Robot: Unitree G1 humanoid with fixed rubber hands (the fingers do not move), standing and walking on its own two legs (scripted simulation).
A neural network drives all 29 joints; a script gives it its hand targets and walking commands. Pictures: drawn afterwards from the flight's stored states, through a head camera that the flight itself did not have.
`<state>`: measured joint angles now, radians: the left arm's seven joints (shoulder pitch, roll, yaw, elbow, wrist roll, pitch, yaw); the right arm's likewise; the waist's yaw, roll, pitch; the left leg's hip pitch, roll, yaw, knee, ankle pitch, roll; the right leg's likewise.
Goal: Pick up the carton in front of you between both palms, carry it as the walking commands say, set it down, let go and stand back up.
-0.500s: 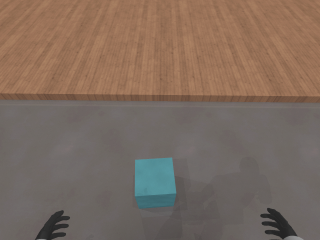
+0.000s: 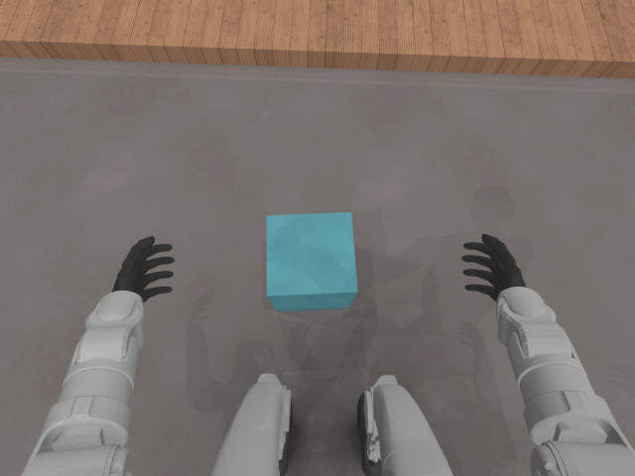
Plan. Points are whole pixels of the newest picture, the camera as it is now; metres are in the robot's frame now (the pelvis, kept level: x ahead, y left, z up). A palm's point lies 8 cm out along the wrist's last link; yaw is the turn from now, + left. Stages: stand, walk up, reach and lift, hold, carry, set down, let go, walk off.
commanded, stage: reach and lift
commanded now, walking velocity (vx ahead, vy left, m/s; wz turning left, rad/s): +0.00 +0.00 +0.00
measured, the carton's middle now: (310, 265) +0.49 +0.04 -0.58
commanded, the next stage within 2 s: none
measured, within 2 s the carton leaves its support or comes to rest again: neither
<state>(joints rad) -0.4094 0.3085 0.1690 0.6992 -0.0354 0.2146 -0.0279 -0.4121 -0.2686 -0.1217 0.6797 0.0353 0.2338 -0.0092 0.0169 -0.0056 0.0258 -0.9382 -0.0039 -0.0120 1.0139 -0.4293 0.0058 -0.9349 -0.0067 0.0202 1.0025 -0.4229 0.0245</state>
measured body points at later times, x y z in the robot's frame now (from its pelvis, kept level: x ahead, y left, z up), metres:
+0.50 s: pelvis -0.07 +0.00 -0.05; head +0.26 +0.01 +0.25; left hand +0.49 +0.23 -0.15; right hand +0.51 -0.16 -0.15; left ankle +0.02 +0.12 -0.67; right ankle +0.02 -0.13 -0.67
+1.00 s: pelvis -0.03 -0.01 -0.19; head +0.33 +0.01 +0.07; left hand +0.48 +0.23 -0.37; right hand +0.51 -0.16 -0.38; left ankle +0.03 +0.12 -0.66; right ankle +0.03 -0.14 -0.67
